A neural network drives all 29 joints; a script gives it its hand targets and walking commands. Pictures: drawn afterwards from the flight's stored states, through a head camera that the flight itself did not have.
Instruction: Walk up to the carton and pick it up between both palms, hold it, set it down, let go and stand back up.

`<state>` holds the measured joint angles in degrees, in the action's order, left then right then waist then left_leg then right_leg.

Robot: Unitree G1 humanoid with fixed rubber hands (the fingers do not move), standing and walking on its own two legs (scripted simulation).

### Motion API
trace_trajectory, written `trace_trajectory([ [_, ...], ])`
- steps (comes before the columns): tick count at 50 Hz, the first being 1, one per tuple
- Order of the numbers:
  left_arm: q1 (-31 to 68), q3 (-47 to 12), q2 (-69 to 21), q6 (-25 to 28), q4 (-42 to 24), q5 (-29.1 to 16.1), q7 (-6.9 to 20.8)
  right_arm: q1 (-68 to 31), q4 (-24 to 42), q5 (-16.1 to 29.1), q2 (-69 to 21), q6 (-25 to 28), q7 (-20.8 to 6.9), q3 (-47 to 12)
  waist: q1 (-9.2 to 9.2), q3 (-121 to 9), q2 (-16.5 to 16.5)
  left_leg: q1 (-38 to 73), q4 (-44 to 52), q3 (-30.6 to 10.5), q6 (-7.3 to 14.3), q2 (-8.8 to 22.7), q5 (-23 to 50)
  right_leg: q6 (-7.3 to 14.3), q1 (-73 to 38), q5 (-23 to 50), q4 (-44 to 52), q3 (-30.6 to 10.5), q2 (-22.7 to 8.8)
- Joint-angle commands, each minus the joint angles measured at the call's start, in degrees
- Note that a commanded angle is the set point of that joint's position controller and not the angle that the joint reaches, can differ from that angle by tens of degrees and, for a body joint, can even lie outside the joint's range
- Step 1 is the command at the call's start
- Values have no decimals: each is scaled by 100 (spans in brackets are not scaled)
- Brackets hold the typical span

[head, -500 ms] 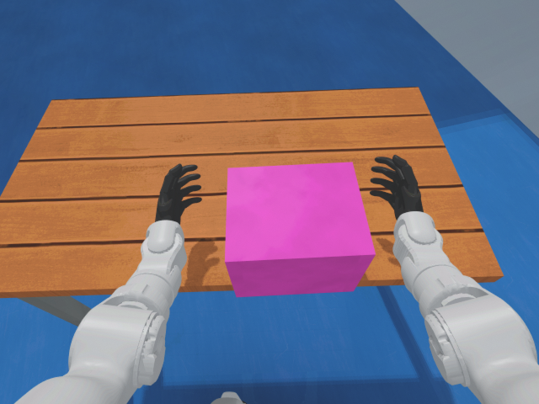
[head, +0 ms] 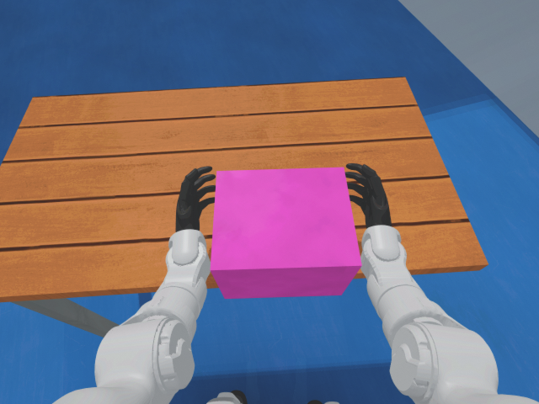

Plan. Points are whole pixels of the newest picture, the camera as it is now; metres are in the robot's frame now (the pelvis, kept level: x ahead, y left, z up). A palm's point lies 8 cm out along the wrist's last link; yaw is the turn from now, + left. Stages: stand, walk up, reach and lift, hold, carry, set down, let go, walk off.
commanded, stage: reach and lift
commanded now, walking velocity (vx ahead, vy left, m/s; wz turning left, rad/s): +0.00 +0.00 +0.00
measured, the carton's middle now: (281, 235) +0.38 +0.01 -0.03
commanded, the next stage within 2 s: none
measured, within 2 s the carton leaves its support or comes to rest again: leaves its support in 1.44 s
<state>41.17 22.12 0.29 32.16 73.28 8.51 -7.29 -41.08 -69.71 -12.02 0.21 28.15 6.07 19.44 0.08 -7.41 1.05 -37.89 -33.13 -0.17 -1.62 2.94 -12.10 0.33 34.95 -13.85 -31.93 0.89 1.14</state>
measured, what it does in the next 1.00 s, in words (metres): stands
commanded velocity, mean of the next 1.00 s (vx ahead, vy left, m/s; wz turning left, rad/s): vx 0.00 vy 0.00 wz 0.00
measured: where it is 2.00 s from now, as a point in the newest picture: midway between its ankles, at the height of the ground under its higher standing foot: outside the picture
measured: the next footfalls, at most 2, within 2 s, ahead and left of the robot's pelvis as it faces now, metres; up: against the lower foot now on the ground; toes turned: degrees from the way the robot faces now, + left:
none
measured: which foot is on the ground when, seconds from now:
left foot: down 0.00-1.00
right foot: down 0.00-1.00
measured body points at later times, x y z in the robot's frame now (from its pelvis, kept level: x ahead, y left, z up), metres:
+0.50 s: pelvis +0.02 +0.01 +0.01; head +0.10 +0.01 +0.46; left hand +0.39 +0.16 +0.01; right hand +0.40 -0.14 +0.01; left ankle +0.03 +0.13 -0.73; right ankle +0.00 -0.12 -0.73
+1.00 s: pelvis +0.02 +0.00 +0.01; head +0.10 +0.00 +0.46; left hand +0.39 +0.16 +0.01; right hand +0.40 -0.14 +0.01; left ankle +0.03 +0.13 -0.73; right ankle +0.00 -0.12 -0.73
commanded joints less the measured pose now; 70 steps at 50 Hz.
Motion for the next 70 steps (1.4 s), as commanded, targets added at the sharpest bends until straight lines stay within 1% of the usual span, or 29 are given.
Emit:
trace_trajectory([
  [1,1982,-1517,-3056,76,-93,917,923,-1981,56,-1022,-3566,237,-923,-1318,58,-2760,-39,1806,336,433,-160,-286,1671,-199,-1834,2422,459,277,54],
  [2,1972,-1507,-3101,77,-149,914,895,-1933,26,-1006,-3536,246,-947,-1288,110,-2728,-36,1951,338,418,-170,-274,1842,-170,-1752,2420,523,283,80],
  [9,1744,-1763,-3333,54,-604,907,728,-1813,238,-1012,-3391,330,-974,-1341,105,-2890,96,2571,374,447,-298,-212,2343,-106,-1522,2348,796,368,166],
  [10,1712,-1719,-3308,38,-637,934,717,-1808,264,-963,-3403,329,-978,-1399,170,-2817,117,2554,389,427,-277,-201,2351,-88,-1615,2316,806,349,151],
  [15,1631,-1874,-3379,33,-850,843,711,-1822,458,-842,-3491,306,-948,-1633,187,-2763,-83,2229,483,425,-219,-228,2253,-120,-2067,2619,753,261,99],
  [19,1567,-1934,-3431,-4,-936,835,703,-1683,501,-812,-3514,307,-882,-1669,136,-2730,1,2252,475,390,-271,-205,2339,-121,-2027,2713,796,259,107],
  [21,1544,-2087,-3556,-18,-967,785,688,-1762,566,-732,-3546,337,-877,-1758,177,-2833,125,2278,433,373,-296,-203,2432,-81,-2055,2701,783,231,81],
  [26,1558,-2209,-3630,-68,-1178,762,650,-1654,557,-729,-3560,242,-879,-1828,80,-2792,61,2487,471,321,-296,-191,2541,-88,-1979,2721,833,307,151],
  [29,1497,-2116,-3607,-102,-1074,776,693,-1706,671,-661,-3609,224,-848,-1919,108,-2744,-48,2243,545,300,-257,-201,2327,-107,-2236,2763,853,219,70],
  [31,1586,-2188,-3674,-81,-1147,700,689,-1742,790,-689,-3619,249,-837,-1962,99,-2967,13,2213,548,297,-275,-202,2335,-102,-2253,2812,806,235,85],
  [35,1667,-2140,-3591,-77,-1036,740,694,-1727,754,-690,-3666,211,-818,-1974,108,-2835,13,2104,569,304,-241,-217,2181,-109,-2287,2682,834,200,55],
  [36,1592,-2129,-3578,-83,-1053,750,700,-1618,669,-699,-3689,179,-803,-1983,62,-2704,-23,2025,607,311,-225,-225,2056,-133,-2339,2669,842,201,68],
  [39,1741,-2209,-3625,-75,-1062,664,711,-1768,743,-643,-3707,209,-777,-2023,84,-2933,9,2005,611,287,-208,-240,2118,-124,-2354,2877,786,177,56],
  [41,1773,-2131,-3654,-50,-1003,709,703,-1878,782,-718,-3759,233,-768,-2022,77,-2954,-6,2012,635,304,-185,-224,2005,-145,-2330,2756,810,192,57],
  [43,1722,-2101,-3620,-69,-970,738,700,-1795,772,-690,-3763,207,-751,-2070,94,-2859,-17,1964,625,301,-183,-241,2062,-139,-2420,2862,798,188,50],
  [44,1651,-2134,-3653,-94,-977,725,715,-1672,694,-689,-3739,195,-731,-2052,4,-2837,-10,2006,638,299,-184,-229,2142,-139,-2470,3009,819,192,60],
  [45,1615,-2133,-3666,-99,-1011,729,716,-1583,620,-681,-3722,188,-720,-2081,48,-2806,11,2008,629,284,-193,-223,2214,-113,-2416,3053,805,209,65],
  [46,1801,-2158,-3641,-92,-1036,653,717,-1787,694,-670,-3762,194,-713,-2090,29,-2930,-26,2004,653,270,-187,-230,2170,-133,-2367,2984,815,194,64],
  [47,1760,-2185,-3627,-81,-1014,669,709,-1699,652,-608,-3804,202,-711,-2141,92,-2934,18,1952,634,267,-180,-205,2188,-120,-2367,3030,776,171,40],
  [48,1725,-2244,-3730,-79,-1025,638,700,-1739,745,-578,-3835,214,-716,-2222,34,-3006,34,1980,625,248,-209,-223,2187,-90,-2418,3008,779,168,51],
  [49,1780,-2218,-3700,-73,-963,655,690,-1813,781,-584,-3788,232,-716,-2205,54,-2967,34,1932,630,245,-204,-239,2157,-111,-2393,2950,791,164,41],
  [50,1955,-2212,-3653,-33,-937,622,706,-1839,740,-693,-3860,223,-696,-2161,50,-2964,-84,1845,667,252,-164,-247,1997,-123,-2401,2864,798,155,25],
  [53,2175,-2260,-3684,25,-936,558,687,-2005,798,-715,-3882,229,-707,-2175,44,-3144,-2,1888,650,250,-151,-219,1876,-124,-2262,2704,776,157,43],
  [54,1977,-2212,-3779,14,-853,577,690,-1855,734,-708,-3950,232,-693,-2253,39,-3107,-22,1998,658,257,-136,-238,2038,-140,-2313,2855,807,189,54],
  [60,2410,-2239,-3770,119,-894,569,674,-2216,723,-712,-3917,363,-655,-2207,44,-3236,46,1826,653,279,-171,-244,1949,-122,-2327,2863,747,194,59],
  [63,2344,-2421,-3957,200,-1016,510,625,-2282,856,-637,-3930,528,-666,-2397,18,-3662,113,2180,534,220,-266,-219,2550,-106,-2206,3215,724,252,118],
  [65,2526,-2524,-3979,308,-1075,469,640,-2329,918,-653,-3981,655,-638,-2467,-51,-3839,52,2216,494,245,-285,-255,2627,-156,-2278,3404,734,275,136],
  [67,2620,-2584,-4088,385,-1169,396,628,-2499,1076,-645,-4007,755,-622,-2583,-35,-3891,-4,2223,449,204,-263,-245,2811,-187,-2254,3617,667,285,167],
  [70,2766,-2517,-4070,445,-1181,463,666,-2600,1084,-759,-3986,824,-592,-2561,-64,-3816,-64,2038,539,219,-237,-260,2525,-202,-2295,3456,699,246,110],
])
